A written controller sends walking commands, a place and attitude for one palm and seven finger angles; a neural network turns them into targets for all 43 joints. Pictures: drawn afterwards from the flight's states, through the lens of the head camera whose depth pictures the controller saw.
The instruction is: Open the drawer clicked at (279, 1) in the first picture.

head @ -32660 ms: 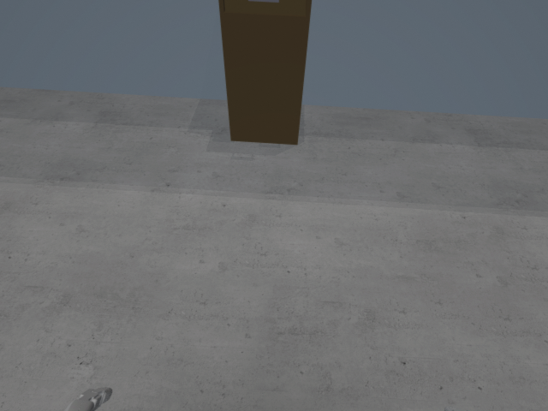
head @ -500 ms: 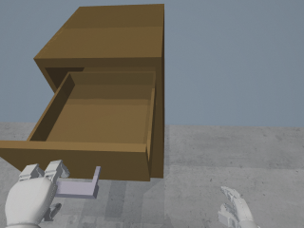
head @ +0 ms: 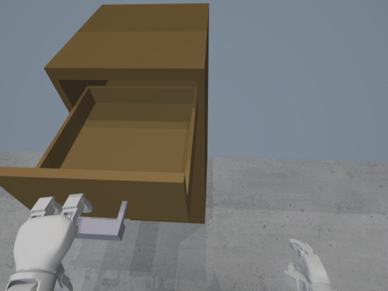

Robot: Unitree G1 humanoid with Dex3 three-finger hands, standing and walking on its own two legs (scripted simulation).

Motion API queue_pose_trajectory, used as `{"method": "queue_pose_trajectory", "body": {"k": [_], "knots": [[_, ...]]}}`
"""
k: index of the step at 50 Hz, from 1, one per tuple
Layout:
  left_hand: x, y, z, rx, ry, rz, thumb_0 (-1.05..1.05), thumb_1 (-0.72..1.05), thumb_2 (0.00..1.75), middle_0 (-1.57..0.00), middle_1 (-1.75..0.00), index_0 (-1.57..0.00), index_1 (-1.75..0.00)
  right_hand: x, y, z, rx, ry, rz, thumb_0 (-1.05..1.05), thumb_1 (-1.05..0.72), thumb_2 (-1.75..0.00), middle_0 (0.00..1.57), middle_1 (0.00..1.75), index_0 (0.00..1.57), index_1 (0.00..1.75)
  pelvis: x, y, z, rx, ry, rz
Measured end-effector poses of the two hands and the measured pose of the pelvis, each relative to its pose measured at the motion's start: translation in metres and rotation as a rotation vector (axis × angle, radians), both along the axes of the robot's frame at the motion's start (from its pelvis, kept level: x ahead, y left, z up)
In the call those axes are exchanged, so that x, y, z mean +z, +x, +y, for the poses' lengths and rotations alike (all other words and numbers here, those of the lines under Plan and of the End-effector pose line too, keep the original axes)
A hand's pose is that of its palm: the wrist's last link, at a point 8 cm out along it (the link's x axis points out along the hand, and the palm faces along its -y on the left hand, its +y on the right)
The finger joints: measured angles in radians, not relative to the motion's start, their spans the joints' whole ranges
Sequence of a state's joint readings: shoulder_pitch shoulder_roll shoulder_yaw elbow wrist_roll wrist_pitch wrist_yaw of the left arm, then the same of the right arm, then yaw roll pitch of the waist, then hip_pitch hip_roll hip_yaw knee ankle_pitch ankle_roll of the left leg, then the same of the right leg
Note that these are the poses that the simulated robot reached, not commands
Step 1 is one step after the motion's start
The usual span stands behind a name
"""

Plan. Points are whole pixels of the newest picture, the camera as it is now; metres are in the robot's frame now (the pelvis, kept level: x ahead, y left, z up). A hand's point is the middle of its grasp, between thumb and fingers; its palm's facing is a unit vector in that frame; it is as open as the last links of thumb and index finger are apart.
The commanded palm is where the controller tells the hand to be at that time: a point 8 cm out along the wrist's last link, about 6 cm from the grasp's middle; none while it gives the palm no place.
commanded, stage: lift the hand off the handle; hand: left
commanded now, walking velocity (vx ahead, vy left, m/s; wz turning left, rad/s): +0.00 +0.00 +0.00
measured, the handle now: (92, 216) +0.22 +0.24 +0.06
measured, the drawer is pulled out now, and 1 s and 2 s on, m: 0.30 0.29 0.29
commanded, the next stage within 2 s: draw the hand back to the body in 1.34 s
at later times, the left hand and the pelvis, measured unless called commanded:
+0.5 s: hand (53, 226) +0.18 +0.28 +0.09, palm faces +0.07 -0.05 -1.00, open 13.4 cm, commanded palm +0.16 +0.27 +0.16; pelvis +0.01 +0.00 +0.02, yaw +0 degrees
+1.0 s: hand (28, 198) +0.19 +0.27 +0.18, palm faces +0.15 -0.03 -0.99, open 13.7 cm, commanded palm +0.15 +0.27 +0.23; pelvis +0.01 +0.01 +0.03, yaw +1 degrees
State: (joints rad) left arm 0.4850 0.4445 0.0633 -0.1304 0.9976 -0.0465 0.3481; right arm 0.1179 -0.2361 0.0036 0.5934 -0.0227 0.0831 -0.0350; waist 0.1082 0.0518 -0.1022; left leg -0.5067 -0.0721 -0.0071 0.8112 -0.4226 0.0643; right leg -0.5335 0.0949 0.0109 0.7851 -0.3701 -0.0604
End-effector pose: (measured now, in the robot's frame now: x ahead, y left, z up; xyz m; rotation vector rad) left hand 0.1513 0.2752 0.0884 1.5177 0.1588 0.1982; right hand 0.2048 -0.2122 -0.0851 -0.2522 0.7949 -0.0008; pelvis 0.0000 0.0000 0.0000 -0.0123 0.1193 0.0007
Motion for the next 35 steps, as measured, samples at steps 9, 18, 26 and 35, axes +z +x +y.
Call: {"method": "queue_pose_trajectory", "body": {"k": [9,18,26,35], "knots": [[0.008,0.008,0.002,-0.005,-0.001,0.021,0.0,-0.49,0.3,-0.32,-1.2,-0.38,-1.25,-0.001,-0.005,0.003,-0.022,0.023,0.01,0.01,-0.9,-0.9,0.21,0.3,0.2,0.3,0.004,0.0,-0.001,-0.003,0.001,-0.015],[0.039,0.007,0.0,-0.014,0.001,-0.035,0.0,-0.49,0.3,-0.32,-1.2,-0.4,-1.23,0.009,0.006,0.005,-0.011,0.026,-0.026,0.01,-0.9,-0.9,0.21,0.3,0.2,0.3,0.01,0.005,0.002,0.0,0.0,-0.039],[0.061,0.008,-0.002,-0.001,-0.011,-0.037,0.0,-0.49,0.3,-0.32,-1.2,-0.4,-1.24,0.022,0.022,0.012,0.019,0.036,-0.055,0.01,-0.9,-0.9,0.2,0.3,0.2,0.3,0.018,0.008,0.004,0.005,-0.001,-0.07],[0.084,0.01,-0.006,-0.019,-0.01,-0.036,0.0,-0.49,0.3,-0.32,-1.2,-0.41,-1.24,0.033,0.033,0.026,0.066,0.047,-0.07,0.01,-0.9,-0.9,0.2,0.3,0.2,0.3,0.025,0.011,0.005,0.011,-0.005,-0.103]]}}
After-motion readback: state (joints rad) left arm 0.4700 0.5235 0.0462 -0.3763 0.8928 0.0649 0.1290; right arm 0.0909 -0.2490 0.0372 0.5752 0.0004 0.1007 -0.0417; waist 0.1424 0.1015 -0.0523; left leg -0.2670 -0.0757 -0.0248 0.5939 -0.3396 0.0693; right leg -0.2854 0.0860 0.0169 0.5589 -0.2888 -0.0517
